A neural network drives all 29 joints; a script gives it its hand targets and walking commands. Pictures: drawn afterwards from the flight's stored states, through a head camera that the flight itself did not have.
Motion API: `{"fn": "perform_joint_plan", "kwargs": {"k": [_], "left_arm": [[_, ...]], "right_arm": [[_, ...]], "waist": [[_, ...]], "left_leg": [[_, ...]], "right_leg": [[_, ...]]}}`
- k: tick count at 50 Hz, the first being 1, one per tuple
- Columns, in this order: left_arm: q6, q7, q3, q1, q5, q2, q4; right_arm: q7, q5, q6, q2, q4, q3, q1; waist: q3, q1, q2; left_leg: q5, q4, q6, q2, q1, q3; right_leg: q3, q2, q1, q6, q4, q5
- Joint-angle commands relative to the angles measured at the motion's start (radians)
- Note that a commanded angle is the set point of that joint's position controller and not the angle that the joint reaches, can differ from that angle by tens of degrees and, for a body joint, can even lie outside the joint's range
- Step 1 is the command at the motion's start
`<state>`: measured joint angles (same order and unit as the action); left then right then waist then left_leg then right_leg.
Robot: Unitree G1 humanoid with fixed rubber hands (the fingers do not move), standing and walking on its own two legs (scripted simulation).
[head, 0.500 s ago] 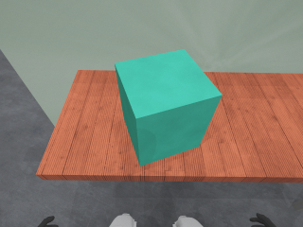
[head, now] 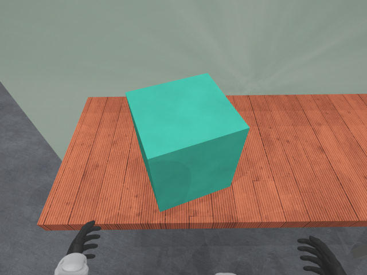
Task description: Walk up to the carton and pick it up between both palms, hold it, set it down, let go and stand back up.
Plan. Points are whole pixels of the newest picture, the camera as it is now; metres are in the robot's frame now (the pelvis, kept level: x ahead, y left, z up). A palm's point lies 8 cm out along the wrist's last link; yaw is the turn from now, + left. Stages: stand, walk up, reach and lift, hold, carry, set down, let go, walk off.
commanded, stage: reach and lift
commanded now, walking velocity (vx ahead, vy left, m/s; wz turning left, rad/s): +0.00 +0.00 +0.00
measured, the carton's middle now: (183, 144) +0.42 +0.02 +0.02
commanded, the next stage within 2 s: none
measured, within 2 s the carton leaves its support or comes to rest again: neither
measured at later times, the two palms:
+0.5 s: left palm (86, 269) +0.15 +0.22 -0.05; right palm (337, 261) +0.16 -0.28 -0.02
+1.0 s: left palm (103, 237) +0.20 +0.18 +0.00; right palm (331, 233) +0.21 -0.28 +0.00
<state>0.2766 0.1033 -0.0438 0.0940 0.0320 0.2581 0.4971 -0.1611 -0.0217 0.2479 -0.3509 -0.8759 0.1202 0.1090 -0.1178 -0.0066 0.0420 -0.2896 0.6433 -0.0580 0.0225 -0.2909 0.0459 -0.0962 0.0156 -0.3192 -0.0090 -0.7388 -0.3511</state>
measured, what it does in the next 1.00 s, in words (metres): stands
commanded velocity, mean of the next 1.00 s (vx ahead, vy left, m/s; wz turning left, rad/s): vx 0.00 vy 0.00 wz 0.00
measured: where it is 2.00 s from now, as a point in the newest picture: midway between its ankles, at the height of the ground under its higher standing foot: outside the picture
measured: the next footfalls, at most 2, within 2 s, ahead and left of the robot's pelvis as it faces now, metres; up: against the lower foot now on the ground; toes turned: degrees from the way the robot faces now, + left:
none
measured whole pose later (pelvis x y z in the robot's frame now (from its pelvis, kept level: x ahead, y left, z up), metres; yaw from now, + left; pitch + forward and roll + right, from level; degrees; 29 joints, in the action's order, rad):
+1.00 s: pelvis -0.01 -0.02 +0.01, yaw +0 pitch -4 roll +4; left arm 0.09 0.27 0.01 0.13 -0.06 0.07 0.26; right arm -0.26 -0.30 0.19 -0.41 -0.51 0.03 0.11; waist -0.06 0.04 0.03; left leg -0.20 0.51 -0.07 0.02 -0.24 0.05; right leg -0.10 0.01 -0.31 0.02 -0.70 -0.31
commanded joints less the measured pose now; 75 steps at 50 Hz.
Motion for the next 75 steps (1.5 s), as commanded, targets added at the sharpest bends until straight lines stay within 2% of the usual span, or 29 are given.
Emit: {"fn": "perform_joint_plan", "kwargs": {"k": [1,4,7,11,14,16,23,28,34,38,42,48,56,59,63,67,73,75], "left_arm": [[-0.122,0.026,-0.082,0.081,-0.009,0.029,-0.148],[-0.163,0.033,-0.083,0.092,-0.017,0.019,-0.158],[-0.192,0.045,-0.079,0.099,-0.025,0.005,-0.178],[-0.208,0.053,-0.067,0.063,-0.038,-0.011,-0.187],[-0.209,0.053,-0.05,0.038,-0.051,-0.02,-0.222],[-0.21,0.059,-0.039,0.005,-0.057,-0.023,-0.27],[-0.203,0.094,-0.006,-0.06,-0.073,-0.063,-0.39],[-0.178,0.122,0.023,-0.058,-0.051,-0.107,-0.418],[-0.171,0.156,0.071,-0.06,-0.05,-0.16,-0.469],[-0.194,0.173,0.08,-0.081,-0.07,-0.18,-0.502],[-0.233,0.182,0.093,-0.06,-0.097,-0.206,-0.534],[-0.259,0.173,0.088,0.02,-0.108,-0.236,-0.538],[-0.304,0.177,0.084,0.08,-0.11,-0.255,-0.648],[-0.303,0.18,0.073,0.064,-0.099,-0.263,-0.636],[-0.277,0.19,0.066,-0.003,-0.094,-0.273,-0.613],[-0.248,0.203,0.073,-0.107,-0.111,-0.272,-0.637],[-0.21,0.226,0.073,-0.237,-0.135,-0.253,-0.695],[-0.198,0.229,0.073,-0.274,-0.142,-0.243,-0.7]], "right_arm": [[0.009,-0.04,0.053,-0.204,0.211,-0.02,0.032],[0.013,-0.047,0.066,-0.183,0.259,-0.042,0.043],[0.011,-0.062,0.063,-0.173,0.292,-0.052,0.055],[0.008,-0.081,0.033,-0.161,0.342,-0.064,0.043],[0.009,-0.101,0.005,-0.157,0.392,-0.073,0.029],[0.006,-0.117,-0.011,-0.161,0.43,-0.067,0.005],[-0.028,-0.185,-0.057,-0.19,0.496,-0.062,-0.058],[-0.061,-0.232,-0.079,-0.232,0.478,-0.051,-0.092],[-0.101,-0.272,-0.076,-0.293,0.48,-0.028,-0.144],[-0.111,-0.284,-0.054,-0.303,0.524,-0.029,-0.184],[-0.107,-0.297,-0.021,-0.284,0.569,-0.049,-0.18],[-0.09,-0.312,0.003,-0.301,0.58,-0.079,-0.132],[-0.058,-0.347,0.073,-0.316,0.635,-0.112,-0.119],[-0.051,-0.359,0.08,-0.317,0.629,-0.125,-0.154],[-0.053,-0.368,0.057,-0.322,0.611,-0.128,-0.224],[-0.055,-0.37,0.024,-0.32,0.642,-0.116,-0.309],[-0.042,-0.362,-0.016,-0.311,0.74,-0.091,-0.408],[-0.037,-0.356,-0.035,-0.308,0.739,-0.088,-0.429]], "waist": [[0.291,0.067,0.062],[0.301,0.077,0.078],[0.289,0.085,0.072],[0.255,0.084,0.084],[0.248,0.073,0.13],[0.255,0.068,0.134],[0.264,0.066,0.089],[0.243,0.071,0.011],[0.233,0.085,-0.045],[0.254,0.098,-0.005],[0.274,0.113,0.038],[0.27,0.102,0.118],[0.343,0.106,0.145],[0.321,0.11,0.147],[0.289,0.121,0.13],[0.281,0.127,0.125],[0.308,0.143,0.115],[0.306,0.142,0.108]], "left_leg": [[0.205,-0.221,0.046,-0.051,0.218,-0.11],[0.179,-0.237,0.059,-0.058,0.208,-0.121],[0.133,-0.257,0.063,-0.059,0.197,-0.133],[0.029,-0.268,0.078,-0.06,0.155,-0.146],[0.008,-0.212,0.068,-0.074,0.252,-0.128],[-0.004,-0.188,0.059,-0.081,0.313,-0.111],[-0.05,-0.148,0.037,-0.077,0.472,-0.064],[-0.12,-0.189,0.022,-0.053,0.451,-0.039],[-0.211,-0.262,0.015,-0.022,0.339,-0.026],[-0.212,-0.282,0.025,-0.019,0.252,-0.051],[-0.133,-0.302,0.036,-0.014,0.17,-0.086],[0.02,-0.295,0.05,-0.032,0.162,-0.104],[0.196,-0.274,0.047,-0.044,0.14,-0.109],[0.185,-0.278,0.048,-0.043,0.139,-0.111],[0.109,-0.302,0.049,-0.031,0.146,-0.112],[0.014,-0.316,0.052,-0.022,0.13,-0.114],[-0.034,-0.305,0.05,-0.025,0.106,-0.118],[-0.041,-0.304,0.048,-0.025,0.098,-0.117]], "right_leg": [[0.112,0.011,0.1,-0.002,0.343,0.328],[0.099,0.007,0.113,-0.006,0.357,0.296],[0.092,0.005,0.11,-0.002,0.373,0.208],[0.073,-0.004,0.078,0.005,0.39,0.027],[0.046,-0.056,-0.056,0.036,0.438,-0.105],[0.036,-0.084,-0.143,0.057,0.463,-0.174],[0.034,-0.129,-0.335,0.111,0.505,-0.322],[0.059,-0.102,-0.333,0.121,0.482,-0.282],[0.086,-0.045,-0.24,0.11,0.43,-0.202],[0.078,-0.019,-0.156,0.092,0.413,-0.177],[0.073,0.008,-0.041,0.061,0.395,-0.095],[0.064,0.024,0.028,0.035,0.389,0.054],[0.053,0.046,0.151,0.017,0.346,0.311],[0.049,0.05,0.142,0.018,0.353,0.289],[0.042,0.045,0.093,0.027,0.385,0.158],[0.033,0.035,0.044,0.035,0.402,0.037],[0.021,0.028,0.022,0.042,0.387,-0.012],[0.016,0.024,0.019,0.045,0.385,-0.019]]}}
